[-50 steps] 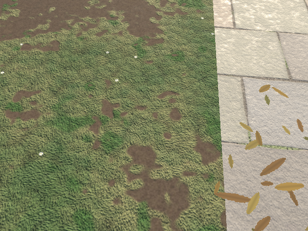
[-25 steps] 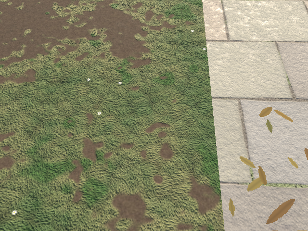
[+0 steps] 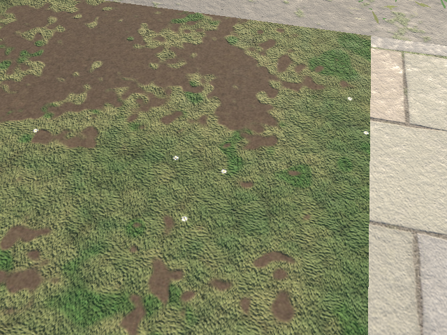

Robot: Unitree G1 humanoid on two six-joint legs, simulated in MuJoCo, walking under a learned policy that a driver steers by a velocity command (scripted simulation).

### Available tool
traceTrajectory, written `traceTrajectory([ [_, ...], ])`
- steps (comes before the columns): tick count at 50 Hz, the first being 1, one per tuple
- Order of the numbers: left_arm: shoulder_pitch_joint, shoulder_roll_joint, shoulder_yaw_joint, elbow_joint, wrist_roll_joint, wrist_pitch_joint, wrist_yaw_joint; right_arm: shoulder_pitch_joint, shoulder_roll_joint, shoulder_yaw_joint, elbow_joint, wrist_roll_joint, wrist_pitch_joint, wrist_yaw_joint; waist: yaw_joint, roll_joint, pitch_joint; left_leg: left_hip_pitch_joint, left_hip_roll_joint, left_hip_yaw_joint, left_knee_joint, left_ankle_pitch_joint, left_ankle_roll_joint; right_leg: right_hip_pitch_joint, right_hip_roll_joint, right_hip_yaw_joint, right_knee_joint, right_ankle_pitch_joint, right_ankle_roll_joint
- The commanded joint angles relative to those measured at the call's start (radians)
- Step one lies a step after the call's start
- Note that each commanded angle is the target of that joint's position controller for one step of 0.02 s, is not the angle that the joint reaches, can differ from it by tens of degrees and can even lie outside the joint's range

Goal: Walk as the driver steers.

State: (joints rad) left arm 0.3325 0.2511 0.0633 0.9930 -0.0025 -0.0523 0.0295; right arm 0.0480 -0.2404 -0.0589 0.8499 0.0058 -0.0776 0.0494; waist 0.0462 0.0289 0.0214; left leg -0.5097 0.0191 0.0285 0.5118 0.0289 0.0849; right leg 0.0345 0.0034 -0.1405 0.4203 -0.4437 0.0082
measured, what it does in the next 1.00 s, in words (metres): walks ahead, turning left: right foot, then left foot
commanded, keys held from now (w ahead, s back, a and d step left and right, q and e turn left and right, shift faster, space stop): q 1.00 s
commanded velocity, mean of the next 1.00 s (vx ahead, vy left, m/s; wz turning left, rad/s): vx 0.06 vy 0.00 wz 0.55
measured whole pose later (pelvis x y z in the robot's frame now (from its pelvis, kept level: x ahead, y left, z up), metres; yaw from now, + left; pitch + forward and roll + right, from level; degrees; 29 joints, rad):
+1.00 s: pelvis +0.10 +0.02 +0.01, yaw +35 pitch +2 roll -1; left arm 0.14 0.32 0.09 0.75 0.01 0.01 0.03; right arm 0.17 -0.30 -0.08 0.61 -0.01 0.04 0.01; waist 0.02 -0.04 0.05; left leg -0.33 -0.02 0.00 0.57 -0.29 0.05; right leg -0.43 -0.10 -0.03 0.93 -0.52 0.06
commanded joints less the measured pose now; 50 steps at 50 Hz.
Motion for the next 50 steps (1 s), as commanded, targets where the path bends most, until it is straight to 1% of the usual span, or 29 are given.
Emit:
traceTrajectory([
  [1,0.062,0.050,-0.007,-0.107,0.054,-0.018,0.003,0.260,-0.307,-0.083,-0.012,-0.016,0.004,-0.024,-0.061,0.244,-0.307,0.761,0.285,-0.455,0.053,0.762,0.241,-0.539,0.046,0.014,0.819,-0.105,0.047],
  [2,0.104,0.066,-0.015,-0.102,0.022,-0.042,-0.012,0.291,-0.277,-0.068,-0.031,-0.012,0.004,-0.020,-0.090,0.198,-0.501,0.873,0.388,-0.680,-0.030,0.689,0.365,-0.642,0.079,0.212,1.023,-0.270,0.051],
  [3,0.015,0.126,0.002,-0.124,-0.012,-0.050,-0.018,0.242,-0.232,-0.062,-0.057,-0.010,0.010,-0.022,-0.111,0.100,-0.430,0.784,0.322,-0.577,-0.060,0.537,0.319,-0.703,0.023,0.253,1.038,-0.194,0.034],
  [4,-0.064,0.136,0.004,-0.145,-0.019,-0.045,-0.011,0.166,-0.192,-0.053,-0.075,0.003,0.016,-0.028,-0.099,0.022,-0.299,0.644,0.265,-0.467,-0.093,0.406,0.262,-0.736,-0.018,0.229,0.975,-0.105,0.028],
  [5,-0.101,0.144,0.012,-0.147,-0.006,-0.031,0.004,0.114,-0.167,-0.045,-0.090,0.006,0.023,-0.032,-0.076,-0.041,-0.209,0.485,0.230,-0.408,-0.133,0.338,0.229,-0.708,-0.051,0.221,0.904,-0.048,0.033],
  [7,-0.097,0.150,0.025,-0.170,0.009,0.003,0.019,0.084,-0.159,-0.042,-0.103,-0.011,0.033,-0.038,-0.027,0.000,-0.157,0.288,0.188,-0.378,-0.185,0.251,0.211,-0.593,-0.065,0.226,0.794,-0.007,0.031],
  [9,-0.082,0.114,0.021,-0.179,0.012,0.019,0.029,0.084,-0.183,-0.050,-0.113,-0.019,0.035,-0.044,-0.011,0.042,-0.154,0.221,0.158,-0.341,-0.197,0.265,0.205,-0.555,-0.046,0.212,0.689,0.021,0.038],
  [11,-0.104,0.109,0.021,-0.191,0.016,0.026,0.036,0.097,-0.205,-0.059,-0.123,-0.011,0.042,-0.057,-0.017,0.052,-0.173,0.223,0.149,-0.347,-0.194,0.227,0.196,-0.565,-0.030,0.214,0.602,0.069,0.052],
  [15,-0.182,0.114,0.024,-0.222,0.012,0.043,0.036,0.092,-0.207,-0.060,-0.147,0.005,0.070,-0.079,-0.041,0.075,-0.166,0.212,0.112,-0.397,-0.212,-0.129,0.143,-0.571,-0.011,0.240,0.472,0.170,0.067],
  [18,-0.232,0.114,0.022,-0.246,0.008,0.034,0.030,0.099,-0.207,-0.062,-0.156,0.003,0.085,-0.088,-0.061,0.107,-0.128,0.211,0.097,-0.449,-0.216,-0.271,0.128,-0.555,0.006,0.251,0.368,0.173,0.069],
  [21,-0.236,0.122,0.023,-0.257,0.000,0.013,0.020,0.113,-0.206,-0.063,-0.167,0.001,0.096,-0.091,-0.068,0.128,-0.130,0.257,0.100,-0.503,-0.178,-0.189,0.126,-0.500,0.026,0.254,0.262,0.134,0.061],
  [24,-0.149,0.134,0.030,-0.237,-0.007,-0.004,0.002,0.087,-0.196,-0.057,-0.192,0.014,0.111,-0.093,-0.011,0.128,-0.137,0.256,0.059,-0.521,-0.100,-0.072,0.083,-0.322,0.025,0.226,-0.008,0.254,0.029],
  [25,-0.118,0.177,0.043,-0.231,0.003,-0.004,0.002,0.107,-0.164,-0.047,-0.199,0.016,0.115,-0.096,-0.012,0.078,-0.157,0.181,0.012,-0.478,-0.022,-0.164,0.037,-0.195,-0.076,0.278,-0.068,0.332,-0.003],
  [26,-0.149,0.256,0.057,-0.249,0.026,0.007,0.009,0.155,-0.104,-0.033,-0.209,0.014,0.115,-0.094,-0.068,-0.173,-0.157,0.021,-0.118,-0.299,0.199,-0.462,-0.024,-0.095,-0.302,0.486,-0.094,0.511,-0.107],
  [27,-0.146,0.253,0.058,-0.256,0.064,0.014,0.004,0.145,-0.172,-0.054,-0.236,0.010,0.100,-0.088,-0.064,-0.343,-0.136,-0.119,-0.178,-0.195,0.405,-0.679,-0.073,-0.134,-0.425,0.674,-0.118,0.688,-0.263],
  [28,-0.191,0.202,0.046,-0.283,0.052,0.013,0.005,0.176,-0.246,-0.076,-0.213,-0.001,0.095,-0.081,-0.074,-0.243,-0.132,-0.130,-0.116,-0.207,0.570,-0.628,-0.103,-0.140,-0.424,0.607,-0.096,0.723,-0.278],
  [29,-0.223,0.160,0.037,-0.295,0.036,0.016,0.008,0.193,-0.251,-0.085,-0.187,0.007,0.101,-0.079,-0.079,-0.174,-0.120,-0.130,-0.104,-0.190,0.631,-0.562,-0.121,-0.145,-0.350,0.491,-0.070,0.704,-0.228],
  [30,-0.242,0.146,0.033,-0.302,0.022,0.020,0.010,0.204,-0.223,-0.082,-0.170,0.009,0.115,-0.085,-0.085,-0.142,-0.108,-0.142,-0.094,-0.173,0.679,-0.515,-0.140,-0.138,-0.292,0.414,-0.055,0.660,-0.186],
  [31,-0.242,0.141,0.029,-0.303,0.012,0.024,0.013,0.201,-0.199,-0.076,-0.173,0.009,0.126,-0.084,-0.074,-0.146,-0.088,-0.161,-0.087,-0.163,0.727,-0.480,-0.158,-0.144,-0.280,0.374,-0.054,0.674,-0.184],
  [33,-0.223,0.150,0.029,-0.301,0.017,0.035,0.017,0.163,-0.157,-0.062,-0.201,0.020,0.133,-0.077,-0.056,-0.171,-0.066,-0.152,-0.070,-0.105,0.686,-0.427,-0.177,-0.160,-0.243,0.288,-0.078,0.658,-0.191],
  [35,-0.184,0.165,0.036,-0.296,0.020,0.045,0.024,0.101,-0.138,-0.052,-0.240,0.023,0.131,-0.074,-0.019,-0.202,-0.070,-0.164,-0.043,-0.078,0.581,-0.403,-0.191,-0.100,-0.256,0.267,-0.088,0.643,-0.210],
  [39,-0.185,0.214,0.056,-0.304,0.013,0.053,0.020,0.075,-0.124,-0.040,-0.283,0.015,0.129,-0.054,-0.003,-0.224,-0.102,-0.016,0.003,-0.026,0.378,-0.408,-0.177,-0.115,-0.295,0.212,-0.088,0.632,-0.220],
  [42,-0.188,0.232,0.065,-0.304,-0.002,0.051,0.006,0.086,-0.145,-0.049,-0.296,0.015,0.137,-0.041,-0.005,-0.235,-0.098,0.079,-0.003,0.019,0.248,-0.397,-0.143,-0.139,-0.316,0.189,-0.072,0.595,-0.211],
  [45,-0.207,0.230,0.067,-0.297,-0.029,0.049,0.000,0.158,-0.145,-0.061,-0.280,0.015,0.142,-0.028,-0.057,-0.214,-0.096,0.234,-0.033,0.056,-0.013,-0.241,-0.072,-0.183,-0.307,0.144,0.027,0.524,-0.145],
  [46,-0.155,0.194,0.058,-0.274,-0.025,0.046,-0.004,0.204,-0.169,-0.073,-0.264,0.013,0.141,-0.036,-0.066,-0.149,-0.110,0.367,-0.042,0.022,-0.105,-0.129,-0.038,-0.264,-0.272,0.090,0.123,0.435,-0.081],
  [47,-0.133,0.134,0.040,-0.285,0.014,0.046,-0.011,0.243,-0.274,-0.101,-0.270,0.013,0.135,-0.052,-0.053,0.105,-0.126,0.549,0.158,-0.263,-0.147,0.185,0.036,-0.494,-0.169,-0.012,0.395,0.122,0.019],
  [48,-0.194,0.104,0.026,-0.350,0.042,0.042,-0.008,0.232,-0.349,-0.105,-0.302,-0.013,0.121,-0.054,-0.056,0.300,-0.135,0.568,0.371,-0.542,-0.117,0.447,0.239,-0.739,-0.038,0.046,0.635,-0.254,0.075],
  [49,-0.265,0.160,0.041,-0.363,0.021,0.039,-0.001,0.254,-0.302,-0.095,-0.298,-0.035,0.098,-0.044,-0.127,0.185,-0.193,0.511,0.365,-0.536,-0.160,0.300,0.293,-0.741,-0.041,0.174,0.766,-0.237,0.067],
  [50,-0.276,0.181,0.050,-0.360,0.000,0.042,0.003,0.206,-0.276,-0.082,-0.291,-0.031,0.083,-0.044,-0.094,0.141,-0.136,0.462,0.299,-0.447,-0.172,0.184,0.234,-0.741,-0.057,0.197,0.789,-0.150,0.048],
])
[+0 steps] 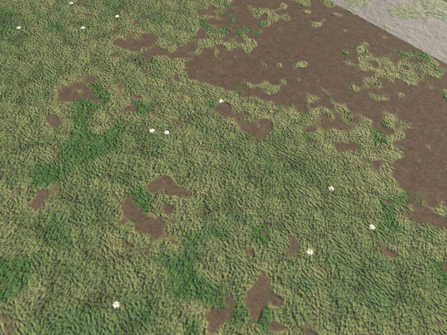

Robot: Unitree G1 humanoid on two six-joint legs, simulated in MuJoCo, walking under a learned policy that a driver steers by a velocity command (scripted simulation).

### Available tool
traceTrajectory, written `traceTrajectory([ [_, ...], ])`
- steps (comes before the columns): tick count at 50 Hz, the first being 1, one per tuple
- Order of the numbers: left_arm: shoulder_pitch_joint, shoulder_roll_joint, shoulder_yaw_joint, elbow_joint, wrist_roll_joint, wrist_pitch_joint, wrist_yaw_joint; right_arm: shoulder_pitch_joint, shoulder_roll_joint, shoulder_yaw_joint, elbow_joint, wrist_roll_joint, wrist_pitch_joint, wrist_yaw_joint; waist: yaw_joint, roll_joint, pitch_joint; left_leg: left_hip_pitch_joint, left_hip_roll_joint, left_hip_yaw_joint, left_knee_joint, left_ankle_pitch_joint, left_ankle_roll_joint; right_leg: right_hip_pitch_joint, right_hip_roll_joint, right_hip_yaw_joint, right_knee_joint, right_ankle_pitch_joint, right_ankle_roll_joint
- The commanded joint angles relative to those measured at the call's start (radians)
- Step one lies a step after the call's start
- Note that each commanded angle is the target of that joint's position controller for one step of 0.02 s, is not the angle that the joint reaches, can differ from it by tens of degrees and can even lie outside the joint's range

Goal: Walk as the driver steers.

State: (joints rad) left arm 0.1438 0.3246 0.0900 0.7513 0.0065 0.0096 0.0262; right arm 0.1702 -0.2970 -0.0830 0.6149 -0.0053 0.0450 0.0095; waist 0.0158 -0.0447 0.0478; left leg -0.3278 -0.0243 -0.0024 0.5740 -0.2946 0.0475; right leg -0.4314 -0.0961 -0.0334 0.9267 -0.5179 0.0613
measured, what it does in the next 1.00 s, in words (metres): steps on the spot, turning left: right foot, then left foot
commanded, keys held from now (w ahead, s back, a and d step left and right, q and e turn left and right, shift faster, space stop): q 0.62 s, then w+q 0.04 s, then w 0.34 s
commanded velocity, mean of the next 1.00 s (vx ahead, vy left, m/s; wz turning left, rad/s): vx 0.10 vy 0.00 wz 0.50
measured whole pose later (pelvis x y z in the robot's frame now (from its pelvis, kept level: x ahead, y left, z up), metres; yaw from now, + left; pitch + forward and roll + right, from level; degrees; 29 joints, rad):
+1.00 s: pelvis +0.05 +0.06 +0.01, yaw +29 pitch +2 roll -1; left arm 0.23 0.33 0.07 0.73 -0.01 -0.06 -0.03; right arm 0.37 -0.25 -0.04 0.69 0.00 -0.05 0.01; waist -0.02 -0.05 -0.01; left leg -0.11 -0.02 -0.01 0.36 -0.29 0.05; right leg -0.57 -0.08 -0.02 1.03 -0.26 0.00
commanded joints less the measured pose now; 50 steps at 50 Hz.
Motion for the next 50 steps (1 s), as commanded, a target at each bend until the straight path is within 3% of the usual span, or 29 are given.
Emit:
traceTrajectory([
  [1,-0.062,0.107,0.029,-0.097,-0.006,-0.014,0.016,0.021,-0.192,-0.052,-0.059,0.000,-0.043,-0.011,-0.032,0.168,-0.133,0.244,0.281,-0.354,-0.234,0.409,0.209,-0.274,0.031,0.099,0.253,0.015,-0.009],
  [2,-0.047,0.115,0.033,-0.088,0.002,-0.007,0.023,-0.019,-0.163,-0.039,-0.065,0.016,-0.040,-0.017,-0.016,0.176,-0.117,0.208,0.254,-0.324,-0.236,0.392,0.180,-0.256,0.030,0.102,0.230,0.070,-0.004],
  [5,-0.004,0.093,0.032,-0.085,0.004,-0.012,0.015,-0.028,-0.154,-0.030,-0.071,0.006,-0.033,-0.031,0.004,0.181,-0.144,0.162,0.209,-0.298,-0.239,0.409,0.181,-0.180,0.069,0.090,0.220,0.172,0.011],
  [9,-0.046,0.063,0.017,-0.106,0.000,-0.018,0.010,-0.002,-0.172,-0.036,-0.064,0.012,-0.029,-0.042,-0.020,0.182,-0.137,0.193,0.198,-0.348,-0.225,0.331,0.183,-0.169,0.088,0.107,0.012,0.193,0.024],
  [12,-0.062,0.061,0.014,-0.117,-0.003,-0.025,0.001,-0.005,-0.188,-0.042,-0.069,0.011,-0.023,-0.040,-0.032,0.194,-0.127,0.158,0.195,-0.407,-0.215,0.260,0.189,-0.105,0.106,0.117,-0.102,0.170,0.021],
  [16,-0.052,0.070,0.017,-0.127,-0.013,-0.040,-0.013,-0.020,-0.193,-0.043,-0.075,0.017,-0.014,-0.029,-0.035,0.204,-0.133,0.148,0.185,-0.494,-0.183,0.315,0.186,-0.013,0.134,0.122,-0.228,0.136,0.004],
  [19,0.002,0.068,0.022,-0.119,-0.015,-0.052,-0.025,-0.055,-0.185,-0.041,-0.082,0.032,-0.005,-0.030,0.004,0.203,-0.147,0.148,0.145,-0.526,-0.129,0.364,0.147,0.114,0.143,0.110,-0.450,0.241,-0.022],
  [20,0.034,0.080,0.028,-0.109,-0.009,-0.054,-0.025,-0.062,-0.172,-0.037,-0.086,0.038,-0.003,-0.034,0.021,0.187,-0.153,0.102,0.111,-0.507,-0.097,0.301,0.107,0.212,0.113,0.112,-0.556,0.366,-0.040],
  [21,0.060,0.138,0.041,-0.113,0.006,-0.050,-0.019,-0.026,-0.127,-0.025,-0.089,0.030,-0.004,-0.036,0.005,0.071,-0.189,-0.005,0.048,-0.430,0.031,0.083,0.050,0.343,-0.051,0.236,-0.579,0.455,-0.100],
  [22,0.029,0.218,0.054,-0.115,0.027,-0.037,-0.016,0.021,-0.106,-0.022,-0.103,0.033,-0.011,-0.035,-0.055,-0.217,-0.139,-0.222,-0.128,-0.209,0.217,-0.278,-0.018,0.380,-0.243,0.464,-0.605,0.677,-0.254],
  [23,0.024,0.166,0.045,-0.132,0.036,-0.041,-0.015,0.022,-0.195,-0.050,-0.089,0.015,-0.022,-0.035,-0.024,-0.194,-0.133,-0.270,-0.079,-0.172,0.468,-0.365,-0.070,0.328,-0.339,0.544,-0.618,0.710,-0.357],
  [24,-0.017,0.116,0.028,-0.147,0.029,-0.042,-0.008,0.034,-0.231,-0.068,-0.069,0.022,-0.019,-0.032,-0.040,-0.117,-0.118,-0.271,-0.044,-0.170,0.579,-0.297,-0.089,0.298,-0.295,0.451,-0.607,0.679,-0.338],
  [26,-0.073,0.077,0.015,-0.159,0.005,-0.037,0.001,0.056,-0.191,-0.065,-0.034,0.024,0.003,-0.036,-0.049,-0.074,-0.080,-0.293,-0.027,-0.144,0.662,-0.178,-0.124,0.287,-0.184,0.288,-0.592,0.601,-0.262],
  [28,-0.055,0.079,0.010,-0.156,0.005,-0.028,0.010,0.036,-0.140,-0.050,-0.044,0.032,0.012,-0.030,-0.030,-0.087,-0.064,-0.297,-0.017,-0.092,0.649,-0.121,-0.145,0.286,-0.142,0.191,-0.601,0.635,-0.260],
  [31,0.006,0.105,0.020,-0.141,0.012,-0.013,0.018,-0.038,-0.108,-0.034,-0.083,0.034,0.008,-0.024,0.022,-0.125,-0.088,-0.313,0.021,-0.050,0.498,-0.108,-0.162,0.387,-0.164,0.157,-0.599,0.661,-0.285],
  [34,0.045,0.148,0.036,-0.128,-0.006,-0.009,0.011,-0.068,-0.083,-0.014,-0.106,0.026,0.002,-0.007,0.056,-0.134,-0.113,-0.225,0.056,-0.001,0.328,-0.119,-0.137,0.367,-0.186,0.155,-0.663,0.311,-0.284],
  [38,0.041,0.164,0.035,-0.111,-0.032,-0.027,-0.019,-0.014,-0.089,-0.011,-0.082,0.027,-0.018,0.009,0.023,-0.133,-0.071,-0.018,0.029,0.058,0.079,-0.113,-0.058,0.240,-0.190,0.145,-0.694,0.124,-0.269],
  [40,0.028,0.136,0.021,-0.095,-0.046,-0.034,-0.034,0.103,-0.072,-0.010,-0.020,0.026,-0.032,0.013,-0.044,-0.088,-0.071,0.200,-0.003,0.091,-0.133,0.031,-0.013,0.142,-0.161,0.096,-0.617,0.111,-0.235],
  [41,0.037,0.081,0.001,-0.085,-0.036,-0.043,-0.041,0.188,-0.087,-0.017,0.013,0.028,-0.038,0.007,-0.081,-0.040,-0.099,0.363,0.004,0.055,-0.166,0.027,0.002,0.050,-0.122,0.047,-0.517,0.112,-0.189],
  [42,0.006,-0.006,-0.032,-0.106,-0.005,-0.053,-0.053,0.301,-0.154,-0.032,0.031,0.023,-0.045,-0.005,-0.118,0.165,-0.142,0.522,0.204,-0.227,-0.240,0.030,0.051,-0.114,-0.030,-0.064,-0.193,0.032,-0.100],
  [43,-0.044,0.015,-0.026,-0.175,-0.009,-0.070,-0.050,0.297,-0.287,-0.056,0.008,0.014,-0.059,-0.002,-0.107,0.327,-0.094,0.516,0.415,-0.618,-0.333,-0.135,0.234,-0.406,0.085,-0.056,0.040,-0.105,-0.055],
  [44,-0.087,0.102,-0.002,-0.180,-0.038,-0.083,-0.046,0.286,-0.229,-0.045,0.006,0.012,-0.084,0.004,-0.137,0.234,-0.049,0.444,0.426,-0.646,-0.373,-0.231,0.290,-0.457,0.032,0.048,0.178,-0.087,-0.063],
  [45,-0.067,0.125,0.007,-0.171,-0.051,-0.088,-0.052,0.243,-0.172,-0.023,0.009,0.013,-0.100,0.004,-0.103,0.233,0.011,0.415,0.380,-0.554,-0.383,-0.279,0.256,-0.486,-0.001,0.070,0.195,0.026,-0.081],
  [47,-0.037,0.119,0.010,-0.135,-0.024,-0.095,-0.055,0.172,-0.126,-0.004,0.005,0.013,-0.110,0.003,-0.068,0.196,0.049,0.367,0.296,-0.402,-0.407,-0.143,0.194,-0.464,-0.025,0.069,0.148,0.204,-0.081],
  [50,-0.023,0.076,-0.001,-0.111,-0.014,-0.097,-0.064,0.169,-0.120,0.003,0.012,0.003,-0.115,-0.009,-0.049,0.153,0.021,0.335,0.245,-0.254,-0.430,0.151,0.169,-0.396,-0.018,0.043,0.082,0.383,-0.049],
])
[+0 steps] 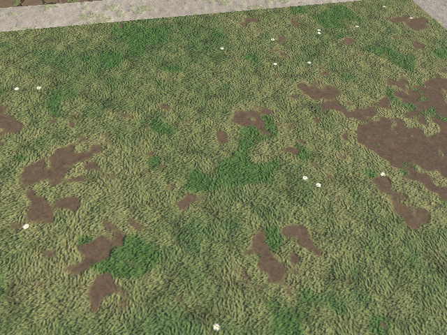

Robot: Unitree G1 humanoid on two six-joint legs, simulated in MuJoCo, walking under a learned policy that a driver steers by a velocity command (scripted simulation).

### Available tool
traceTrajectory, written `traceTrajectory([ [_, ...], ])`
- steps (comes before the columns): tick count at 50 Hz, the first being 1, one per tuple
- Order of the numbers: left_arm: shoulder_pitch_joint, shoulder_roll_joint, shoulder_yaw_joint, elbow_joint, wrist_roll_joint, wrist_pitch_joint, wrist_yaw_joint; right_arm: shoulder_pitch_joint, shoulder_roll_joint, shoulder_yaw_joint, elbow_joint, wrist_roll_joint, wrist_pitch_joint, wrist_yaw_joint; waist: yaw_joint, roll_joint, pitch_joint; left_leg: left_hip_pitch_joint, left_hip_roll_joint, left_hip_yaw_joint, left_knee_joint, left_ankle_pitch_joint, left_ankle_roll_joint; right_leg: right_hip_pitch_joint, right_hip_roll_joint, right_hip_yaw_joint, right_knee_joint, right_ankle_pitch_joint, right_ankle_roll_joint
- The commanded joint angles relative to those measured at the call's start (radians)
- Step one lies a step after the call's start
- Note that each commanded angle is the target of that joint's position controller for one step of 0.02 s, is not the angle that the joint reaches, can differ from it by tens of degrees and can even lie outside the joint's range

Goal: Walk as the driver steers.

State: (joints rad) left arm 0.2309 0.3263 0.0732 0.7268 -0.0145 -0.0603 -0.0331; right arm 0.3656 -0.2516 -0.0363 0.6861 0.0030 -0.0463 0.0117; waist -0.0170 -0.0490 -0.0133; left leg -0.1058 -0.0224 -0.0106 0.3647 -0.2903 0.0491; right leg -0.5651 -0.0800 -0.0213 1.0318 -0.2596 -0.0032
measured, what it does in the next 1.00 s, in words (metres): walks ahead: right foot, then left foot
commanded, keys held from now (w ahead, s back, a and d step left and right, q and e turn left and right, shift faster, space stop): w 1.00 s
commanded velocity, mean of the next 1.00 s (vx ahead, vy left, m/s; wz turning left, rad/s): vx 0.47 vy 0.00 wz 0.04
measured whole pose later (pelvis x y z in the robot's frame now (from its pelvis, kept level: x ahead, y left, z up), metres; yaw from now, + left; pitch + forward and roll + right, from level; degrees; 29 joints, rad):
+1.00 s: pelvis +0.55 +0.02 -0.01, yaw +0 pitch +1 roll +0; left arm 0.27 0.32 0.04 0.79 -0.02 -0.07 -0.01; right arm 0.24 -0.27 -0.04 0.74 0.00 -0.08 0.03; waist -0.01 -0.04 0.04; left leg -0.30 -0.03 0.05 0.44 -0.16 0.06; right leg -0.46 -0.06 0.03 1.14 -0.34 -0.02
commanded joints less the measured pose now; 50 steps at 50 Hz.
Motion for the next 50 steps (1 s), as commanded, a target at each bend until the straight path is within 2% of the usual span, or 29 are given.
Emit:
traceTrajectory([
  [1,-0.118,0.062,0.011,-0.085,0.007,-0.026,-0.005,-0.019,-0.165,-0.043,-0.050,-0.004,-0.024,-0.014,-0.018,0.145,0.077,0.112,0.232,-0.207,-0.221,0.207,0.163,-0.252,-0.029,0.025,-0.070,0.165,0.027],
  [5,-0.231,0.018,-0.014,-0.112,-0.002,-0.029,-0.013,0.026,-0.185,-0.046,-0.006,0.001,-0.024,-0.021,-0.056,0.148,0.106,0.064,0.202,-0.111,-0.235,0.273,0.141,-0.156,0.007,-0.001,-0.319,0.313,0.040],
  [10,-0.324,0.025,-0.020,-0.151,-0.010,-0.042,-0.041,0.082,-0.208,-0.054,0.050,0.018,-0.019,-0.022,-0.066,0.142,0.151,0.132,0.262,-0.113,-0.213,0.319,0.135,-0.117,0.034,0.000,-0.480,0.308,-0.012],
  [12,-0.297,0.044,-0.014,-0.150,-0.006,-0.045,-0.044,0.075,-0.220,-0.059,0.063,0.020,-0.013,-0.026,-0.037,0.152,0.123,0.187,0.276,-0.106,-0.153,0.479,0.115,-0.061,0.053,-0.009,-0.511,0.250,-0.044],
  [13,-0.256,0.063,-0.006,-0.143,-0.002,-0.043,-0.039,0.070,-0.233,-0.062,0.065,0.017,-0.009,-0.028,-0.011,0.171,0.079,0.208,0.272,-0.098,-0.089,0.669,0.104,0.013,0.082,-0.031,-0.506,0.209,-0.063],
  [14,-0.162,0.091,0.010,-0.122,0.001,-0.040,-0.029,0.062,-0.241,-0.064,0.067,0.014,-0.003,-0.031,0.044,0.185,0.002,0.212,0.252,-0.077,0.035,0.877,0.090,0.149,0.118,-0.061,-0.508,0.188,-0.090],
  [15,-0.004,0.130,0.029,-0.083,0.000,-0.035,-0.016,0.058,-0.229,-0.056,0.066,0.009,0.003,-0.035,0.124,0.175,-0.107,0.132,0.208,-0.042,0.232,0.951,0.060,0.392,0.122,-0.067,-0.506,0.218,-0.124],
  [16,0.174,0.197,0.043,-0.056,0.009,-0.027,-0.002,0.083,-0.176,-0.035,0.044,-0.016,0.002,-0.038,0.179,0.059,-0.267,-0.108,0.154,-0.029,0.550,0.622,0.029,0.739,-0.077,0.161,-0.451,0.236,-0.191],
  [17,0.214,0.242,0.049,-0.029,0.015,-0.031,-0.014,0.238,-0.040,0.000,0.040,0.003,-0.016,-0.024,0.079,-0.253,-0.443,-0.451,-0.054,-0.092,0.900,-0.248,-0.031,1.031,-0.311,0.702,-0.602,-0.093,-0.354],
  [18,0.193,0.137,0.024,-0.037,0.003,-0.031,-0.010,0.113,-0.167,-0.024,0.047,0.027,-0.036,-0.016,0.140,-0.147,-0.366,-0.554,-0.018,-0.186,0.987,-0.274,-0.022,0.967,-0.284,0.765,-0.729,-0.216,-0.306],
  [19,0.118,0.114,0.015,-0.038,0.003,-0.029,-0.002,0.000,-0.203,-0.037,0.010,0.050,-0.046,-0.010,0.127,-0.095,-0.184,-0.620,0.033,-0.136,0.990,-0.194,-0.016,0.819,-0.259,0.600,-0.748,-0.169,-0.267],
  [20,0.058,0.106,0.011,-0.043,0.008,-0.027,0.002,-0.051,-0.189,-0.029,-0.002,0.040,-0.054,-0.013,0.092,0.015,-0.097,-0.590,0.087,-0.101,0.938,-0.106,-0.012,0.663,-0.226,0.493,-0.766,-0.053,-0.247],
  [21,0.018,0.089,0.007,-0.047,0.017,-0.029,0.001,-0.073,-0.178,-0.033,-0.002,0.021,-0.054,-0.016,0.060,0.035,-0.036,-0.558,0.118,-0.087,0.882,-0.052,-0.016,0.541,-0.188,0.409,-0.788,0.058,-0.244],
  [22,-0.003,0.074,0.002,-0.050,0.030,-0.034,0.001,-0.042,-0.166,-0.034,0.006,0.018,-0.046,-0.015,0.024,0.004,-0.033,-0.495,0.145,-0.095,0.859,-0.014,-0.017,0.468,-0.162,0.357,-0.816,0.108,-0.244],
  [24,-0.015,0.064,0.001,-0.040,0.020,-0.048,0.000,-0.003,-0.129,-0.028,0.024,0.017,-0.026,-0.018,-0.005,-0.019,-0.024,-0.455,0.159,-0.082,0.808,0.004,-0.034,0.399,-0.142,0.290,-0.872,0.146,-0.263],
  [27,0.003,0.085,0.006,-0.011,0.012,-0.057,0.006,-0.085,-0.112,-0.021,-0.004,0.000,-0.012,-0.024,0.000,-0.009,0.044,-0.522,0.178,-0.064,0.682,0.088,-0.070,0.344,-0.133,0.206,-0.925,0.194,-0.270],
  [32,0.061,0.118,0.012,0.015,0.002,-0.040,0.020,-0.262,-0.077,-0.006,-0.043,0.002,-0.037,-0.006,0.065,0.010,0.076,-0.499,0.142,-0.016,0.334,0.370,-0.079,0.380,-0.080,0.082,-0.922,0.252,-0.217],
  [35,0.128,0.140,0.017,0.045,-0.006,-0.026,0.020,-0.347,-0.082,-0.005,-0.070,0.013,-0.046,0.012,0.102,0.006,0.087,-0.490,0.117,-0.006,0.230,0.395,-0.070,0.459,-0.118,0.092,-0.895,0.237,-0.210],
  [37,0.145,0.147,0.020,0.061,-0.010,-0.012,0.024,-0.377,-0.097,-0.010,-0.088,0.016,-0.050,0.024,0.100,-0.002,0.092,-0.509,0.107,-0.015,0.181,0.341,-0.046,0.540,-0.154,0.108,-0.858,0.262,-0.198],
  [40,0.128,0.165,0.027,0.071,-0.012,0.006,0.032,-0.310,-0.135,-0.027,-0.079,0.012,-0.052,0.031,0.042,-0.027,0.045,-0.405,0.071,0.008,0.137,0.222,-0.001,0.621,-0.176,0.111,-0.742,0.462,-0.165],
  [41,0.108,0.158,0.023,0.069,-0.010,0.013,0.035,-0.197,-0.163,-0.045,-0.048,0.009,-0.053,0.027,-0.025,-0.019,-0.025,-0.248,0.038,0.040,0.106,0.223,0.026,0.605,-0.136,0.073,-0.598,0.608,-0.142],
  [42,0.117,0.116,0.005,0.060,0.003,0.015,0.038,-0.035,-0.217,-0.070,-0.006,0.006,-0.050,0.017,-0.092,0.010,-0.151,0.009,0.077,0.006,0.135,0.241,0.064,0.498,-0.082,0.030,-0.376,0.568,-0.107],
  [43,0.212,0.016,-0.029,0.022,0.019,0.000,0.035,0.079,-0.330,-0.093,0.004,-0.017,-0.046,0.009,-0.074,0.215,-0.316,0.398,0.339,-0.397,0.143,0.175,0.199,0.139,0.047,-0.016,0.016,0.199,-0.039],
  [44,0.225,0.010,-0.036,0.032,0.004,-0.021,0.030,0.109,-0.288,-0.084,0.015,-0.001,-0.044,0.014,-0.078,0.341,-0.395,0.504,0.423,-0.744,-0.030,0.013,0.286,-0.082,0.144,0.093,0.213,-0.310,-0.015],
  [45,0.143,0.111,-0.011,0.017,-0.022,-0.036,0.023,0.055,-0.219,-0.061,0.010,0.006,-0.045,0.015,-0.090,0.238,-0.254,0.416,0.393,-0.639,-0.055,-0.069,0.236,-0.189,0.077,0.143,0.285,-0.282,-0.028],
  [46,0.063,0.117,-0.010,-0.005,-0.031,-0.044,0.020,-0.007,-0.189,-0.051,0.001,0.005,-0.043,0.013,-0.073,0.180,-0.146,0.286,0.353,-0.494,-0.066,-0.021,0.203,-0.204,0.026,0.112,0.262,-0.195,-0.040],
  [47,0.025,0.105,-0.011,-0.012,-0.016,-0.044,0.021,-0.065,-0.166,-0.043,-0.001,-0.001,-0.043,0.015,-0.043,0.117,-0.068,0.152,0.312,-0.395,-0.094,0.078,0.188,-0.176,-0.012,0.092,0.200,-0.120,-0.036],
  [48,0.025,0.102,-0.005,-0.009,-0.003,-0.035,0.022,-0.103,-0.138,-0.035,-0.005,-0.007,-0.047,0.017,-0.012,0.122,-0.034,0.062,0.277,-0.327,-0.125,0.155,0.176,-0.124,-0.044,0.098,0.139,-0.063,-0.030],
  [50,0.069,0.067,-0.009,0.008,0.000,-0.015,0.021,-0.126,-0.136,-0.035,0.000,-0.008,-0.058,0.018,0.024,0.142,-0.027,-0.025,0.250,-0.258,-0.177,0.244,0.186,-0.045,-0.056,0.089,0.100,-0.009,-0.011],
])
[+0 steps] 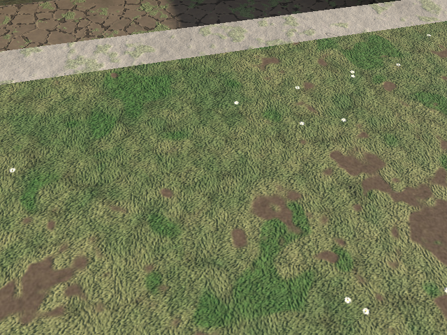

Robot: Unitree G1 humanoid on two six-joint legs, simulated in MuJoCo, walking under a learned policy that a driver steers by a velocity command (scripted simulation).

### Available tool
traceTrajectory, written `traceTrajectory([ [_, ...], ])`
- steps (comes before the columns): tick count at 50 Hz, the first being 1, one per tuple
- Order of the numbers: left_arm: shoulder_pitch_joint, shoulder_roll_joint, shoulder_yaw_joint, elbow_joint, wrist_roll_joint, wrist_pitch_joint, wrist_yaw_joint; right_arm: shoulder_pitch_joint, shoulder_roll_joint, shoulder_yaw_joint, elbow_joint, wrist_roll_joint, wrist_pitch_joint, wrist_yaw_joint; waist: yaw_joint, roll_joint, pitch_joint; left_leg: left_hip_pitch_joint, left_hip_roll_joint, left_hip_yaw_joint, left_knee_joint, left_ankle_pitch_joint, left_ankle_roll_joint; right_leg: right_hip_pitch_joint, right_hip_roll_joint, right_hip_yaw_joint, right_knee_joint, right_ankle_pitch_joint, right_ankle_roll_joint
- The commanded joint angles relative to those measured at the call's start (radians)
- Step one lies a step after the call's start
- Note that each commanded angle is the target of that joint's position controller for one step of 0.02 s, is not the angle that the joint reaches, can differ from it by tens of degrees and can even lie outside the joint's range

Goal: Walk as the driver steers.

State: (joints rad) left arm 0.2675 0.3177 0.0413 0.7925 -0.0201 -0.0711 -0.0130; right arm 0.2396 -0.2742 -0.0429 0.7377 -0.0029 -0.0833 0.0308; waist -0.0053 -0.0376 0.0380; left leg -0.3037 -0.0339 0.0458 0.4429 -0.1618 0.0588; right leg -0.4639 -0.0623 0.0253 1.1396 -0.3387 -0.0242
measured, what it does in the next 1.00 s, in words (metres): walks ahead: right foot, then left foot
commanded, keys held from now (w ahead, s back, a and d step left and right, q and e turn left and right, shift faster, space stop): w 0.88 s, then w+e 0.12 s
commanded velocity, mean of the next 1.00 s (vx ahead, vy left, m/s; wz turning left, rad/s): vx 0.50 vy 0.00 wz -0.02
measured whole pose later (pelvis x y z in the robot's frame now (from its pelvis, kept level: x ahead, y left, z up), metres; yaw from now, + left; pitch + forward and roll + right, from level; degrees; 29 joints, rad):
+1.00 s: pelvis +0.56 -0.01 -0.01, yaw -2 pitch +2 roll +0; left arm 0.36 0.30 0.05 0.90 -0.03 -0.06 0.00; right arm 0.09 -0.26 -0.04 0.75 0.00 -0.09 0.03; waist 0.04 -0.02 0.04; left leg -0.43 0.00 0.06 0.54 -0.15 0.04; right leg -0.25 0.00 0.06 1.04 -0.46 -0.03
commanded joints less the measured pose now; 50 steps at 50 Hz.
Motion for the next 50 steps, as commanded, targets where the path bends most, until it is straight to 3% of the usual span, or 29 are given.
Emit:
traceTrajectory([
  [1,0.037,0.063,0.020,-0.056,0.008,0.005,0.003,0.003,-0.121,-0.031,-0.041,0.001,-0.027,-0.002,0.022,0.123,-0.069,0.150,0.257,-0.279,-0.274,0.157,0.184,-0.143,-0.076,0.037,-0.032,0.086,0.021],
  [4,-0.053,0.048,0.015,-0.085,0.017,0.012,0.009,0.028,-0.146,-0.038,-0.011,0.002,-0.029,-0.014,0.008,0.094,-0.023,0.150,0.245,-0.204,-0.311,0.227,0.188,-0.209,-0.081,0.031,-0.180,0.209,0.051],
  [8,-0.187,0.017,0.004,-0.116,0.013,-0.003,-0.003,0.076,-0.166,-0.040,0.023,0.010,-0.017,-0.025,-0.041,0.093,0.008,0.175,0.208,-0.120,-0.322,0.204,0.148,-0.177,-0.050,-0.002,-0.442,0.411,0.049],
  [11,-0.276,0.017,0.002,-0.144,0.006,-0.012,-0.017,0.136,-0.182,-0.045,0.059,0.017,-0.005,-0.028,-0.077,0.091,0.031,0.240,0.237,-0.122,-0.304,0.173,0.146,-0.173,-0.026,-0.014,-0.545,0.437,0.038],
  [13,-0.309,0.026,0.004,-0.163,0.003,-0.017,-0.029,0.155,-0.186,-0.048,0.079,0.021,0.007,-0.031,-0.078,0.096,0.043,0.310,0.270,-0.134,-0.272,0.195,0.138,-0.194,-0.019,-0.005,-0.589,0.397,0.016],
  [16,-0.280,0.051,0.012,-0.164,0.006,-0.023,-0.040,0.145,-0.201,-0.055,0.094,0.025,0.023,-0.039,-0.042,0.112,0.019,0.385,0.298,-0.142,-0.194,0.331,0.112,-0.134,0.003,-0.017,-0.628,0.290,-0.025],
  [17,-0.220,0.070,0.022,-0.149,0.009,-0.024,-0.038,0.127,-0.209,-0.058,0.093,0.024,0.027,-0.041,-0.004,0.124,-0.019,0.389,0.285,-0.128,-0.123,0.482,0.098,-0.038,0.032,-0.045,-0.641,0.264,-0.044],
  [18,-0.089,0.103,0.043,-0.109,0.012,-0.024,-0.031,0.112,-0.199,-0.053,0.091,0.021,0.034,-0.043,0.065,0.111,-0.101,0.359,0.239,-0.090,0.034,0.613,0.074,0.146,0.065,-0.077,-0.662,0.280,-0.071],
  [19,0.081,0.159,0.065,-0.069,0.016,-0.021,-0.020,0.120,-0.160,-0.035,0.076,0.007,0.035,-0.046,0.130,0.062,-0.238,0.205,0.188,-0.052,0.278,0.484,0.040,0.436,-0.023,0.011,-0.614,0.321,-0.118],
  [20,0.171,0.266,0.088,-0.054,0.031,-0.015,-0.015,0.242,-0.049,0.000,0.050,0.001,0.015,-0.038,0.091,-0.181,-0.383,-0.210,0.018,-0.019,0.678,0.003,-0.039,0.827,-0.278,0.472,-0.662,0.172,-0.282],
  [21,0.191,0.186,0.067,-0.048,0.014,-0.011,-0.017,0.218,-0.087,-0.005,0.068,0.011,-0.009,-0.031,0.117,-0.211,-0.437,-0.360,-0.022,-0.161,0.824,-0.419,-0.043,0.870,-0.326,0.722,-0.816,0.042,-0.317],
  [22,0.119,0.141,0.051,-0.055,0.010,-0.012,-0.015,0.130,-0.166,-0.028,0.044,0.041,-0.023,-0.022,0.113,-0.133,-0.271,-0.455,0.041,-0.173,0.882,-0.373,-0.029,0.751,-0.297,0.587,-0.838,-0.018,-0.266],
  [23,0.051,0.117,0.043,-0.066,0.012,-0.010,-0.013,0.061,-0.164,-0.026,0.026,0.044,-0.029,-0.023,0.087,-0.063,-0.170,-0.451,0.096,-0.137,0.842,-0.279,-0.021,0.605,-0.258,0.456,-0.856,0.031,-0.234],
  [24,-0.003,0.090,0.035,-0.069,0.018,-0.011,-0.016,0.024,-0.153,-0.027,0.020,0.028,-0.027,-0.027,0.059,-0.017,-0.095,-0.421,0.132,-0.118,0.776,-0.209,-0.026,0.469,-0.218,0.363,-0.888,0.119,-0.218],
  [25,-0.034,0.065,0.027,-0.073,0.028,-0.017,-0.018,0.036,-0.144,-0.032,0.025,0.018,-0.017,-0.030,0.025,-0.035,-0.070,-0.358,0.162,-0.125,0.723,-0.154,-0.029,0.382,-0.184,0.297,-0.919,0.192,-0.204],
  [27,-0.047,0.065,0.029,-0.065,0.027,-0.028,-0.020,0.079,-0.104,-0.026,0.042,0.014,0.005,-0.032,-0.006,-0.053,-0.070,-0.285,0.172,-0.116,0.680,-0.108,-0.047,0.304,-0.159,0.226,-0.969,0.279,-0.215],
  [29,-0.032,0.085,0.035,-0.044,0.022,-0.038,-0.016,0.050,-0.090,-0.023,0.029,0.008,0.018,-0.038,-0.012,-0.037,-0.045,-0.313,0.180,-0.108,0.613,-0.053,-0.067,0.280,-0.154,0.168,-1.000,0.351,-0.228],
  [31,-0.004,0.100,0.039,-0.025,0.021,-0.035,-0.006,-0.021,-0.083,-0.021,0.006,0.003,0.017,-0.039,0.005,-0.020,-0.022,-0.364,0.183,-0.106,0.498,0.048,-0.083,0.301,-0.147,0.126,-1.016,0.390,-0.223],
  [35,0.047,0.119,0.041,0.005,0.012,-0.023,0.007,-0.155,-0.053,-0.008,-0.025,0.008,0.002,-0.024,0.054,-0.016,0.006,-0.328,0.149,-0.072,0.238,0.246,-0.081,0.325,-0.111,0.045,-1.025,0.371,-0.182],
  [40,0.129,0.135,0.047,0.060,0.002,0.002,0.013,-0.282,-0.060,-0.006,-0.074,0.020,-0.011,0.004,0.092,-0.016,0.041,-0.349,0.117,-0.067,0.095,0.224,-0.053,0.471,-0.174,0.059,-0.975,0.378,-0.175],
  [43,0.118,0.151,0.055,0.073,-0.002,0.017,0.021,-0.254,-0.088,-0.015,-0.077,0.019,-0.016,0.015,0.053,-0.035,0.016,-0.286,0.094,-0.057,0.054,0.115,-0.013,0.550,-0.205,0.068,-0.894,0.521,-0.150],
  [44,0.099,0.159,0.057,0.071,-0.002,0.021,0.023,-0.192,-0.109,-0.025,-0.061,0.016,-0.017,0.014,0.014,-0.046,-0.023,-0.186,0.065,-0.030,0.040,0.091,0.005,0.552,-0.191,0.054,-0.819,0.670,-0.137],
  [45,0.091,0.144,0.051,0.071,-0.001,0.027,0.024,-0.061,-0.145,-0.048,-0.021,0.012,-0.018,0.007,-0.054,-0.029,-0.104,0.014,0.039,-0.009,0.013,0.107,0.033,0.506,-0.142,0.027,-0.659,0.776,-0.113],
  [46,0.093,0.102,0.031,0.051,0.014,0.026,0.024,0.116,-0.206,-0.070,0.016,0.001,-0.017,-0.004,-0.125,0.027,-0.246,0.320,0.154,-0.123,0.060,0.136,0.086,0.331,-0.090,-0.002,-0.402,0.617,-0.081],
  [47,0.221,-0.023,-0.008,0.034,0.020,0.005,0.014,0.203,-0.304,-0.095,0.035,-0.005,-0.010,-0.010,-0.084,0.268,-0.395,0.723,0.417,-0.565,0.021,-0.014,0.242,-0.099,0.087,-0.045,-0.009,0.074,-0.004],
  [48,0.177,0.042,0.007,0.052,-0.002,-0.013,0.011,0.222,-0.206,-0.070,0.036,0.004,-0.007,-0.011,-0.123,0.252,-0.430,0.709,0.450,-0.748,-0.114,-0.163,0.247,-0.220,0.100,0.102,0.129,-0.236,-0.007],
  [49,0.085,0.121,0.032,0.021,-0.032,-0.022,0.009,0.146,-0.166,-0.054,0.030,0.004,-0.009,-0.013,-0.116,0.189,-0.254,0.571,0.417,-0.595,-0.144,-0.200,0.191,-0.292,0.045,0.116,0.169,-0.177,-0.021],
  [50,0.029,0.117,0.033,0.006,-0.033,-0.022,0.013,0.069,-0.136,-0.044,0.020,0.002,-0.009,-0.016,-0.083,0.140,-0.164,0.430,0.378,-0.465,-0.171,-0.153,0.157,-0.275,-0.010,0.085,0.132,-0.087,-0.023],
])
